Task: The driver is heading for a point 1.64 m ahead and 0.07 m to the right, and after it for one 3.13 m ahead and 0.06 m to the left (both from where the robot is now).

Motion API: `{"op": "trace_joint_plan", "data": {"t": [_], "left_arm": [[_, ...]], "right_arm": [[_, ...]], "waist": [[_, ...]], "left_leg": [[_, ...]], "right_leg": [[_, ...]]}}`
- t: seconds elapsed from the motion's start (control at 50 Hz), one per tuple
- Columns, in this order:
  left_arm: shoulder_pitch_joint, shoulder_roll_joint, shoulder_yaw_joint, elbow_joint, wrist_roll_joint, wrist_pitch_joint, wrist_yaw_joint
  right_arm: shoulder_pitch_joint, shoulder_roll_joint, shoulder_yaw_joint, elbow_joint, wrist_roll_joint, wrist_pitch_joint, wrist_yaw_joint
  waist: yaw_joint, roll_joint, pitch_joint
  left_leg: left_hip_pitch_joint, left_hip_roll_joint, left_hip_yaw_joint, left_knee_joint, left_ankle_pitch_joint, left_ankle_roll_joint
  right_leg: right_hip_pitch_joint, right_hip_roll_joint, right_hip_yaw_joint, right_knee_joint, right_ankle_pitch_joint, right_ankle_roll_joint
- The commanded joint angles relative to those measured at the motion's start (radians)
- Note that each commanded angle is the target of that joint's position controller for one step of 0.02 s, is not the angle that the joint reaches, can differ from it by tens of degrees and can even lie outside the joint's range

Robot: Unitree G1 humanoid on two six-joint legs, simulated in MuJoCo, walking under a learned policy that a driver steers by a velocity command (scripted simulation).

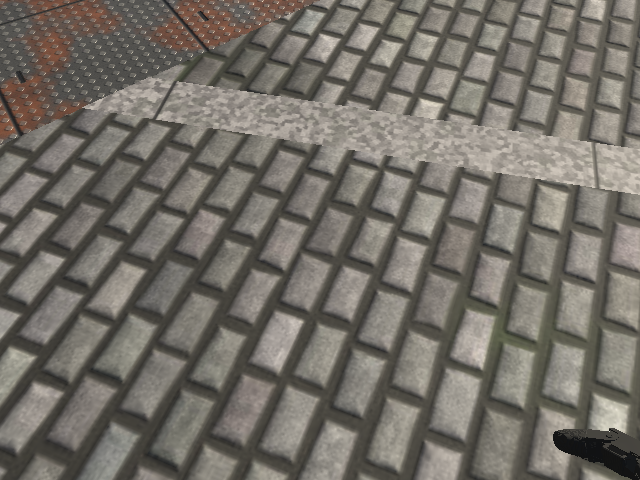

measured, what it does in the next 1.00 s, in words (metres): walks ahead: right foot, then left foot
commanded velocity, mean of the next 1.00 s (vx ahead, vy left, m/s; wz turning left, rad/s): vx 0.50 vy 0.00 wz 0.01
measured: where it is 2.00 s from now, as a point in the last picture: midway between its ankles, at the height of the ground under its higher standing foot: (362, 214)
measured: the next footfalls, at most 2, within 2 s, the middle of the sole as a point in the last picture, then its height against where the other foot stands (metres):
right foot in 0.46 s outside the picture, level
left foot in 0.98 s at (307, 349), level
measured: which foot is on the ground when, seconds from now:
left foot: down 0.00-0.46, up 0.48-0.96, down 0.98-1.00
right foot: up 0.00-0.44, down 0.46-1.00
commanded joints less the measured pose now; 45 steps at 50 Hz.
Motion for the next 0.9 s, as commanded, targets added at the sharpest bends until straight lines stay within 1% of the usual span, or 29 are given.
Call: {"op": "trace_joint_plan", "data": {"t": [0.02,0.04,0.06,0.1,0.12,0.16,0.18,0.24,0.28,0.34,0.38,0.4,0.42,0.44,0.46,0.48,0.5,0.52,0.54,0.56,0.58,0.6,0.62,0.64,0.7,0.74,0.78,0.84,0.9], "left_arm": [[-0.103,0.134,0.025,-0.133,-0.011,-0.046,-0.005],[-0.101,0.127,0.030,-0.131,0.006,-0.040,-0.003],[-0.077,0.112,0.028,-0.123,0.008,-0.031,-0.005],[-0.054,0.079,0.021,-0.110,0.012,-0.012,-0.004],[-0.078,0.074,0.020,-0.118,0.016,-0.005,-0.001],[-0.160,0.067,0.017,-0.147,0.026,-0.004,0.001],[-0.196,0.061,0.014,-0.156,0.027,-0.007,-0.001],[-0.311,0.041,0.004,-0.184,0.022,-0.022,-0.014],[-0.378,0.043,0.002,-0.205,0.015,-0.029,-0.023],[-0.443,0.059,0.006,-0.237,0.011,-0.035,-0.039],[-0.441,0.073,0.011,-0.246,0.013,-0.037,-0.047],[-0.415,0.083,0.016,-0.242,0.013,-0.038,-0.048],[-0.347,0.103,0.027,-0.226,0.015,-0.039,-0.045],[-0.206,0.144,0.050,-0.185,0.016,-0.038,-0.037],[-0.025,0.211,0.071,-0.152,0.024,-0.033,-0.026],[0.026,0.290,0.088,-0.132,0.027,-0.027,-0.027],[0.032,0.183,0.063,-0.136,0.012,-0.024,-0.027],[-0.036,0.149,0.050,-0.144,0.015,-0.024,-0.023],[-0.097,0.133,0.045,-0.152,0.020,-0.024,-0.022],[-0.141,0.110,0.039,-0.155,0.027,-0.025,-0.024],[-0.163,0.093,0.032,-0.159,0.039,-0.029,-0.025],[-0.171,0.095,0.034,-0.156,0.038,-0.033,-0.026],[-0.171,0.096,0.036,-0.149,0.031,-0.039,-0.027],[-0.167,0.101,0.038,-0.139,0.025,-0.044,-0.026],[-0.140,0.129,0.047,-0.113,0.022,-0.045,-0.016],[-0.121,0.138,0.048,-0.100,0.020,-0.039,-0.010],[-0.088,0.150,0.050,-0.082,0.014,-0.035,-0.006],[-0.028,0.161,0.054,-0.046,0.007,-0.022,-0.004],[-0.012,0.171,0.060,-0.022,0.002,-0.005,0.003]], "right_arm": [[0.220,-0.140,-0.047,0.020,-0.005,0.001,-0.005],[0.182,-0.118,-0.041,0.019,-0.015,-0.006,-0.003],[0.160,-0.115,-0.041,0.021,-0.020,-0.011,-0.002],[0.149,-0.111,-0.043,0.040,-0.008,-0.025,0.000],[0.151,-0.120,-0.045,0.052,-0.005,-0.031,-0.001],[0.173,-0.139,-0.051,0.076,-0.006,-0.034,-0.008],[0.182,-0.143,-0.051,0.085,-0.005,-0.031,-0.011],[0.224,-0.166,-0.054,0.113,0.002,-0.023,-0.020],[0.275,-0.185,-0.058,0.141,0.008,-0.018,-0.022],[0.319,-0.192,-0.061,0.177,0.013,0.000,-0.026],[0.327,-0.200,-0.065,0.193,0.015,0.014,-0.032],[0.323,-0.206,-0.066,0.197,0.014,0.020,-0.034],[0.306,-0.213,-0.067,0.197,0.013,0.026,-0.037],[0.299,-0.197,-0.059,0.196,0.008,0.031,-0.039],[0.304,-0.152,-0.037,0.171,-0.013,0.030,-0.043],[0.440,-0.030,-0.002,0.154,-0.009,0.008,-0.033],[0.383,-0.126,-0.020,0.171,0.010,-0.012,-0.027],[0.287,-0.178,-0.036,0.143,0.037,-0.023,-0.021],[0.227,-0.168,-0.032,0.127,0.033,-0.028,-0.025],[0.194,-0.158,-0.034,0.121,0.014,-0.026,-0.028],[0.213,-0.144,-0.036,0.125,0.005,-0.018,-0.028],[0.234,-0.125,-0.032,0.132,0.005,-0.009,-0.027],[0.248,-0.106,-0.028,0.137,0.003,0.000,-0.028],[0.237,-0.094,-0.025,0.134,0.000,0.008,-0.030],[0.137,-0.078,-0.018,0.103,-0.008,0.014,-0.032],[0.073,-0.064,-0.013,0.090,-0.005,0.008,-0.026],[0.000,-0.056,-0.008,0.074,-0.001,0.000,-0.017],[-0.085,-0.063,-0.008,0.045,0.008,-0.008,-0.003],[-0.117,-0.082,-0.013,0.025,0.008,-0.014,0.012]], "waist": [[-0.123,0.065,-0.133],[-0.089,0.063,-0.098],[-0.061,0.091,-0.090],[-0.035,0.090,-0.078],[-0.032,0.081,-0.057],[-0.050,0.059,-0.022],[-0.060,0.052,-0.013],[-0.105,0.047,0.008],[-0.133,0.044,0.018],[-0.144,0.049,0.029],[-0.127,0.060,0.015],[-0.109,0.073,-0.004],[-0.066,0.084,-0.050],[0.005,0.071,-0.145],[0.072,-0.010,-0.301],[0.004,-0.277,-0.422],[0.053,-0.198,-0.420],[0.047,-0.142,-0.262],[0.020,-0.064,-0.179],[-0.006,-0.032,-0.113],[-0.039,-0.048,-0.100],[-0.056,-0.068,-0.098],[-0.068,-0.067,-0.095],[-0.073,-0.063,-0.079],[-0.055,-0.041,-0.037],[-0.033,-0.043,-0.023],[-0.006,-0.043,-0.008],[0.023,-0.044,0.013],[0.010,-0.054,0.016]], "left_leg": [[0.519,0.310,-0.458,-0.302,-0.057,0.197],[0.424,0.277,-0.392,-0.333,0.028,0.192],[0.358,0.261,-0.359,-0.362,0.077,0.199],[0.292,0.244,-0.289,-0.407,0.133,0.211],[0.270,0.238,-0.258,-0.426,0.151,0.213],[0.268,0.230,-0.214,-0.450,0.178,0.211],[0.274,0.215,-0.186,-0.455,0.179,0.200],[0.281,0.186,-0.123,-0.461,0.163,0.166],[0.322,0.206,-0.126,-0.453,0.137,0.162],[0.444,0.254,-0.144,-0.402,0.169,0.150],[0.515,0.279,-0.154,-0.351,0.245,0.132],[0.536,0.280,-0.153,-0.312,0.334,0.121],[0.538,0.261,-0.134,-0.226,0.497,0.106],[0.492,0.211,-0.093,-0.055,0.598,0.079],[0.303,0.155,-0.054,0.233,0.385,0.042],[-0.114,-0.036,-0.041,0.590,-0.294,-0.034],[-0.237,-0.012,-0.175,0.712,-0.436,-0.031],[-0.305,0.040,-0.160,0.729,-0.363,-0.020],[-0.286,0.091,-0.125,0.686,-0.274,-0.019],[-0.259,0.120,-0.111,0.623,-0.217,-0.026],[-0.197,0.145,-0.118,0.591,-0.172,-0.030],[-0.152,0.150,-0.115,0.565,-0.158,-0.040],[-0.136,0.155,-0.108,0.535,-0.153,-0.050],[-0.140,0.160,-0.102,0.498,-0.138,-0.060],[-0.187,0.165,-0.090,0.328,0.014,-0.080],[-0.167,0.149,-0.076,0.192,0.136,-0.078],[-0.134,0.127,-0.056,0.081,0.221,-0.074],[-0.141,0.109,-0.054,-0.004,0.237,-0.061],[-0.152,0.097,-0.062,-0.059,0.148,-0.025]], "right_leg": [[-0.528,-0.086,0.019,0.233,0.085,-0.014],[-0.480,-0.116,0.022,0.182,0.136,-0.009],[-0.426,-0.129,0.025,0.161,0.161,0.001],[-0.392,-0.137,0.013,0.109,0.184,0.021],[-0.408,-0.140,0.007,0.072,0.214,0.031],[-0.457,-0.145,0.005,-0.042,0.319,0.048],[-0.460,-0.142,0.002,-0.114,0.385,0.049],[-0.411,-0.106,-0.030,-0.324,0.552,0.042],[-0.398,-0.088,-0.038,-0.395,0.591,0.036],[-0.439,-0.075,-0.026,-0.465,0.533,0.006],[-0.424,-0.063,-0.031,-0.495,0.450,-0.019],[-0.377,-0.047,-0.046,-0.504,0.407,-0.033],[-0.269,-0.016,-0.077,-0.523,0.386,-0.053],[-0.061,0.004,-0.099,-0.535,0.408,-0.084],[0.248,-0.146,0.060,-0.483,0.463,-0.145],[0.590,-0.373,0.546,-0.576,0.248,-0.314],[0.589,-0.376,0.668,-0.678,0.105,-0.310],[0.470,-0.345,0.518,-0.700,0.120,-0.265],[0.337,-0.306,0.405,-0.717,0.217,-0.241],[0.221,-0.271,0.327,-0.744,0.328,-0.232],[0.145,-0.247,0.277,-0.775,0.393,-0.226],[0.099,-0.239,0.250,-0.801,0.437,-0.237],[0.072,-0.232,0.213,-0.822,0.473,-0.245],[0.047,-0.227,0.178,-0.842,0.494,-0.247],[0.038,-0.204,0.099,-0.880,0.528,-0.233],[0.039,-0.175,0.045,-0.889,0.518,-0.207],[0.048,-0.167,0.018,-0.892,0.491,-0.192],[0.124,-0.203,0.027,-0.869,0.475,-0.188],[0.229,-0.249,0.044,-0.812,0.537,-0.168]]}}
